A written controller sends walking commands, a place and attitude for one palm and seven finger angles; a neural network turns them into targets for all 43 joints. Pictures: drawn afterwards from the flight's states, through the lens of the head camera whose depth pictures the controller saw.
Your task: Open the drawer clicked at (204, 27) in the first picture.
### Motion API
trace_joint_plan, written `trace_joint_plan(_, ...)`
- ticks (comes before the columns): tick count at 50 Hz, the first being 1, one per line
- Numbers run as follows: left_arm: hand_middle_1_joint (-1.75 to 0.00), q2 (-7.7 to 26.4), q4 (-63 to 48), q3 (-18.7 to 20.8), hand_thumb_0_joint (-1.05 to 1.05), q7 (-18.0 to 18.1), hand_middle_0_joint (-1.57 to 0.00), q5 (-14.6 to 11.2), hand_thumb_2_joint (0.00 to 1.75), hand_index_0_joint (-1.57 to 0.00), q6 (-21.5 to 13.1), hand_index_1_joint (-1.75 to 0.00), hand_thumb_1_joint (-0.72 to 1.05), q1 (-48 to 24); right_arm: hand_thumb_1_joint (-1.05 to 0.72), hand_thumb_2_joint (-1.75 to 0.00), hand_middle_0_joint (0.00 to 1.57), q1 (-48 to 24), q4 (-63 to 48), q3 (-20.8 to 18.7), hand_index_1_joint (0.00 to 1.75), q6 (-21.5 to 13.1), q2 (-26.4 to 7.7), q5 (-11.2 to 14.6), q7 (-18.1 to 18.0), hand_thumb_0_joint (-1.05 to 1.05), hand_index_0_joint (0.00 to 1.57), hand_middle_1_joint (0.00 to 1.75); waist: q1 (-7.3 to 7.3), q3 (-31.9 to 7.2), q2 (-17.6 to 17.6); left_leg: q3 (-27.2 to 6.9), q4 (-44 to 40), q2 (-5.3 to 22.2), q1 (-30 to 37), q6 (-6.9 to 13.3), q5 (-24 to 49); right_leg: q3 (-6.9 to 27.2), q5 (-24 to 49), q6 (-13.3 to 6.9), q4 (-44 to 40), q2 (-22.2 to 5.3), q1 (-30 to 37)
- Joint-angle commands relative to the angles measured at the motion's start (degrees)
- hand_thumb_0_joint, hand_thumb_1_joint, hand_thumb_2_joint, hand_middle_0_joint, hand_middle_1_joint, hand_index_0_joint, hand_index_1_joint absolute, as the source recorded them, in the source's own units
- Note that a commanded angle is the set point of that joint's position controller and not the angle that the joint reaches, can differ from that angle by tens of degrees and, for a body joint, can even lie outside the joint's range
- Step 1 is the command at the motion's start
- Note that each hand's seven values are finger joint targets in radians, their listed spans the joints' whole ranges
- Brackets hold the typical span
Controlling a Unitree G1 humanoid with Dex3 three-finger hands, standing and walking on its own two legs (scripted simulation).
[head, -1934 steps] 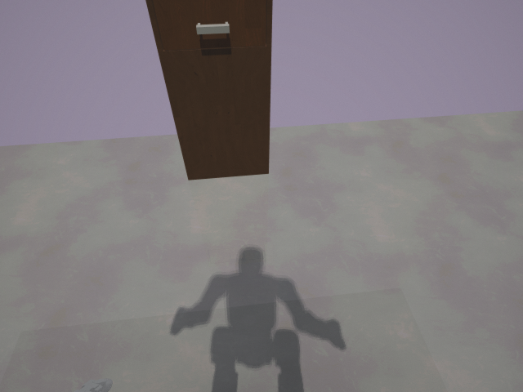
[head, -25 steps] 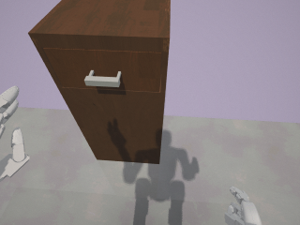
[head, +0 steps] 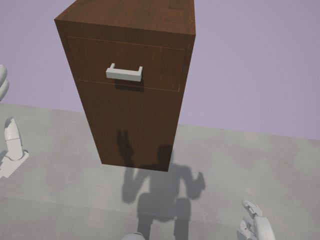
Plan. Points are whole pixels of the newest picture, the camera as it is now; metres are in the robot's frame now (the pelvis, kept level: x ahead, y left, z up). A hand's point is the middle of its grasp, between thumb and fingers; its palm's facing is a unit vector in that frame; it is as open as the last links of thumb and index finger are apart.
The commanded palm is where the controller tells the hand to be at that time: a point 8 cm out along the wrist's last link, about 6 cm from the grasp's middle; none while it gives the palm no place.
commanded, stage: step back with the hand held close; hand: left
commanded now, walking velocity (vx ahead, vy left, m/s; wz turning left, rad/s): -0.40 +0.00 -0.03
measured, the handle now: (125, 71) +0.65 +0.18 +0.06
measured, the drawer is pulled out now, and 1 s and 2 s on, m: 0.00 0.00 0.00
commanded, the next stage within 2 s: stop stepping back and stand still in 0.56 s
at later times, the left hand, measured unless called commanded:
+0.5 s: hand out of the picture +0.12 +0.22 +0.25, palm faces +0.35 -0.80 -0.48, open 7.4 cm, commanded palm +0.06 +0.28 +0.25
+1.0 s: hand out of the picture -0.04 +0.26 +0.25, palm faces +0.55 -0.73 -0.40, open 7.4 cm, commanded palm -0.11 +0.29 +0.25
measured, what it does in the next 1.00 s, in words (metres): walks backwards: right foot, then right foot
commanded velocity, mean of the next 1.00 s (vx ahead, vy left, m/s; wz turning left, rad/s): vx -0.15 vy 0.02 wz -0.01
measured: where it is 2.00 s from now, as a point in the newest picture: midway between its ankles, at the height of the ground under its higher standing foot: outside the picture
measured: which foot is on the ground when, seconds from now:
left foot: down 0.00-0.68, up 0.70-0.90, down 0.92-1.00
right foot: down 0.00-0.04, up 0.06-0.30, down 0.32-0.44, up 0.46-0.68, down 0.70-1.00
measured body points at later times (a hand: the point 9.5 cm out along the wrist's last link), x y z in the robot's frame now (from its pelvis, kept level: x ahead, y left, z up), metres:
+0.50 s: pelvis -0.08 +0.00 +0.00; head -0.07 +0.02 +0.45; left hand +0.10 +0.26 +0.27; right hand +0.10 -0.23 -0.07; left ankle +0.05 +0.07 -0.72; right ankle -0.16 -0.11 -0.70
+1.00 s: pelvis -0.23 +0.00 +0.01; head -0.24 -0.01 +0.46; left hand -0.07 +0.29 +0.27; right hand -0.08 -0.25 -0.08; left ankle -0.27 +0.14 -0.72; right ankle -0.16 -0.10 -0.72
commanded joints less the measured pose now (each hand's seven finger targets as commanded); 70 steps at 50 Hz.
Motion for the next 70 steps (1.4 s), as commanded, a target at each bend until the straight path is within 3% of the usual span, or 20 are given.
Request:
trace_joint_plan(1, -0.3, 10.85, -9.41, 8.39, 0.0, 1.81, -0.2, -0.55, 0.9, -0.2, -2.98, -0.3, 0.9, -5.29, -0.9, -0.9, 0.2, -6.91, -10.09, -2.29, 0.3, -4.04, -7.44, -0.11, -1.44, 0.0, 0.2, 0.3, -1.15, -2.77, 12.72, -14.87, -22.36, 10.78, 1.21, 0.96, -17.65, 5.07, -12.55, 0.04, 2.49, -0.97, -2.15)
trace_joint_plan(3, -0.3, 10.56, -8.07, 9.4, 0.0, 1.22, -0.2, 0.28, 0.9, -0.2, -3.08, -0.3, 0.9, -5.2, -0.9, -0.9, 0.2, -5.17, -10.28, -2.69, 0.3, -4.74, -6.84, -1.35, -0.69, 0.0, 0.2, 0.3, -1.16, -4.44, 14.66, -25.62, -34.3, 17.16, -11.66, 4.67, -32.57, 6.92, -13.98, 0.3, 23.58, 3.11, 8.11)
trace_joint_plan(7, -0.3, 10.55, -10.27, 8.94, 0.0, 0.79, -0.2, -0.24, 0.9, -0.2, -2.63, -0.3, 0.9, -0.6, -0.9, -0.9, 0.2, -5.66, -10.32, -3.19, 0.3, -5.63, -5.76, -1.21, 1.03, 0.0, 0.2, 0.3, 0.17, -10.83, 6.95, -15.19, -27.17, 13.41, 2.62, 4.03, -15.39, 6.53, -15.1, -0.74, 20.36, 1.69, 3.27)
trace_joint_plan(12, -0.3, 10.85, -12.5, 8.5, 0.0, -0.42, -0.2, -2.32, 0.9, -0.2, -2.26, -0.3, 0.9, 2.84, -0.9, -0.9, 0.2, -6.29, -9.34, -2.1, 0.3, -5.54, -5.34, -0.78, 2.49, 0.0, 0.2, 0.3, 0.18, -12.89, 12.96, -7.51, -27.07, 8.15, 7.02, -2.3, -7.21, 1.29, -13.83, -2.38, -3.18, 3.66, 9.97)
trace_joint_plan(17, -0.3, 17.67, -11.05, 14.62, 0.0, 0.27, -0.2, -4.04, 0.9, -0.2, -6.37, -0.3, 0.9, -1.75, -0.9, -0.9, 0.2, -7.86, -5.68, -0.68, 0.3, -4.73, -4.42, -0.57, 1.4, 0.0, 0.2, 0.3, -0.03, -12.71, -3.57, 0.4, 6.35, 2.07, 18.49, -3.39, -3.42, 12.48, 16.29, -6.99, -17.07, -16.13, -5.84)
trace_joint_plan(19, -0.3, 15.31, -9.86, 12.42, 0.0, -0.46, -0.2, -3.33, 0.9, -0.2, -5.79, -0.3, 0.9, -3.19, -0.9, -0.9, 0.2, -6.73, -6.69, -1.83, 0.3, -5.1, -5.72, 0.74, 0.47, 0.0, 0.2, 0.3, -0.95, -12.98, -10.08, 0.3, 4.1, 0.88, 14.94, -2.67, 1.27, 7.55, 34.58, -3.77, -8.91, -12.3, 1.82)
trace_joint_plan(21, -0.3, 14.09, -6.72, 11.11, 0.0, -1.46, -0.2, -3.3, 0.9, -0.2, -3.1, -0.3, 0.9, -3.3, -0.9, -0.9, 0.2, -7.02, -7.64, -1.69, 0.3, -4.25, -6.77, 0.73, -0.46, 0.0, 0.2, 0.3, -1.79, -11.99, -0.18, -1.61, -9.27, 3.08, 23.88, -0.63, 34.26, 1.48, 32.0, 2.34, 1.78, -3.3, -0.19)
trace_joint_plan(23, -0.3, 11.67, -3.5, 8.16, 0.0, -2.28, -0.2, -3.27, 0.9, -0.2, -2.34, -0.3, 0.9, -5.84, -0.9, -0.9, 0.2, -4.45, -6.64, -2.39, 0.3, -4.58, -7.54, 0.23, 0.84, 0.0, 0.2, 0.3, -1.75, -12.38, 11.63, -12.18, -16.53, 13.79, 29.85, 4.0, 56.35, 5.55, -12.32, 1.0, 15.7, 3.52, -4.62)
trace_joint_plan(26, -0.3, 12.29, -2.13, 9.49, 0.0, -2.2, -0.2, -2.99, 0.9, -0.2, -1.68, -0.3, 0.9, -3.87, -0.9, -0.9, 0.2, -5.35, -6.61, -3.19, 0.3, -4.9, -7.52, -1.36, 1.66, 0.0, 0.2, 0.3, 0.03, -12.44, 5.62, -15.92, -24.95, 16.97, 12.49, 5.79, 13.81, 9.54, -20.55, 0.21, 24.33, 3.34, 2.92)
trace_joint_plan(28, -0.3, 10.59, -4.3, 8.36, 0.0, -1.8, -0.2, -2.9, 0.9, -0.2, -0.37, -0.3, 0.9, 0.0, -0.9, -0.9, 0.2, -7.02, -8.81, -3.11, 0.3, -4.23, -6.8, -0.47, 2.24, 0.0, 0.2, 0.3, 0.05, -11.46, 6.8, -8.88, -29.58, 13.22, 4.81, 3.7, -7.38, 5.05, -16.55, -0.41, 21.09, 3.55, 7.68)
trace_joint_plan(32, -0.3, 13.12, -11.07, 10.29, 0.0, -1.38, -0.2, -3.21, 0.9, -0.2, 0.25, -0.3, 0.9, 1.69, -0.9, -0.9, 0.2, -10.6, -11.02, -2.56, 0.3, -3.83, -6.67, -0.27, 2.36, 0.0, 0.2, 0.3, 1.27, -8.0, 11.98, -2.89, -27.96, 8.42, -15.06, -1.28, -21.64, 0.36, -15.53, -2.15, 7.49, 4.15, 19.24)
trace_joint_plan(33, -0.3, 14.23, -13.05, 10.42, 0.0, -1.2, -0.2, -2.77, 0.9, -0.2, 0.05, -0.3, 0.9, 1.14, -0.9, -0.9, 0.2, -10.2, -10.83, -2.75, 0.3, -3.87, -6.09, 0.39, 2.26, 0.0, 0.2, 0.3, 1.2, -7.34, 3.96, 1.71, -14.01, 3.71, -10.28, -4.12, -20.88, 6.05, -17.33, -4.4, -5.59, -1.91, 10.83)
trace_joint_plan(35, -0.3, 16.81, -15.2, 11.45, 0.0, -0.24, -0.2, -0.65, 0.9, -0.2, -0.93, -0.3, 0.9, -0.21, -0.9, -0.9, 0.2, -7.72, -9.01, -3.18, 0.3, -3.02, -6.31, -0.12, 2.36, 0.0, 0.2, 0.3, 0.43, -1.67, -13.42, -1.51, 39.04, -4.55, -1.11, -6.47, -15.58, 41.24, -38.81, -14.07, -31.99, -28.75, -25.32)
trace_joint_plan(38, -0.3, 16.65, -13.62, 13.57, 0.0, -0.07, -0.2, 0.23, 0.9, -0.2, -1.47, -0.3, 0.9, -8.33, -0.9, -0.9, 0.2, -4.08, -9.75, -2.33, 0.3, -2.11, -4.3, -0.63, 1.42, 0.0, 0.2, 0.3, -3.18, -6.9, -7.85, -1.05, 35.52, 2.22, 1.01, -3.4, -7.72, 19.18, -26.57, -5.41, -22.55, -17.16, -15.8)
trace_joint_plan(44, -0.3, 8.01, 5.34, 6.3, 0.0, 2.22, -0.2, 0.75, 0.9, -0.2, -1.57, -0.3, 0.9, -7.98, -0.9, -0.9, 0.2, -1.51, -6.14, -1.24, 0.3, -4.94, -6.46, -0.81, -1.69, 0.0, 0.2, 0.3, -1.82, -1.77, 1.49, 4.07, -14.45, 2.24, 12.35, 0.68, -14.82, 13.97, -16.65, -2.34, -14.8, -11.58, -1.64)
trace_joint_plan(48, -0.3, 8.93, 4.92, 5.9, 0.0, 1.09, -0.2, 0.64, 0.9, -0.2, -2.06, -0.3, 0.9, -6.62, -0.9, -0.9, 0.2, -1.44, -8.35, -2.95, 0.3, -5.13, -9.2, 0.86, -0.11, 0.0, 0.2, 0.3, -1.55, -5.55, -3.48, -4.86, -13.99, 9.16, 9.9, 2.55, -3.12, 6.86, 1.88, 0.33, -2.56, -3.88, 6.01)
trace_joint_plan(50, -0.3, 8.43, -1.11, 5.64, 0.0, 0.87, -0.2, 0.58, 0.9, -0.2, -2.81, -0.3, 0.9, -5.62, -0.9, -0.9, 0.2, -2.04, -7.72, -1.51, 0.3, -5.0, -6.79, 0.3, 0.42, 0.0, 0.2, 0.3, -2.13, -4.66, 3.36, -4.5, -18.76, 8.82, 6.56, 2.88, -9.12, 3.63, -1.24, 0.94, 1.37, -3.46, 6.31)
trace_joint_plan(58, -0.3, 10.47, -5.97, 7.86, 0.0, 2.81, -0.2, 1.66, 0.9, -0.2, -2.66, -0.3, 0.9, -5.46, -0.9, -0.9, 0.2, -4.23, -7.51, -1.15, 0.3, -6.97, -6.23, -0.23, 0.65, 0.0, 0.2, 0.3, -1.04, -0.18, 8.07, -2.21, -17.8, 9.14, -0.85, 3.02, -20.94, 3.89, -6.28, 0.03, 0.42, -2.18, 9.34)
trace_joint_plan(63, -0.3, 11.04, 4.62, 8.59, 0.0, 2.29, -0.2, 1.55, 0.9, -0.2, -2.92, -0.3, 0.9, -9.27, -0.9, -0.9, 0.2, -3.03, -5.48, -2.09, 0.3, -4.46, -5.51, -0.07, 0.63, 0.0, 0.2, 0.3, -1.55, -1.63, -10.72, 2.79, 19.46, 1.49, -0.91, 0.14, -17.96, 34.07, -32.12, -8.39, -24.39, -19.98, 0.52)
trace_joint_plan(70, -0.3, 7.72, 3.58, 5.75, 0.0, 1.12, -0.2, 0.68, 0.9, -0.2, -3.1, -0.3, 0.9, -3.17, -0.9, -0.9, 0.2, -2.82, -7.71, -1.51, 0.3, -2.71, -5.24, -0.25, 0.56, 0.0, 0.2, 0.3, -2.2, -4.29, -9.07, 6.84, -8.15, 1.3, 16.27, 1.34, -13.19, 14.21, -26.21, -3.18, -19.97, -13.62, -5.63)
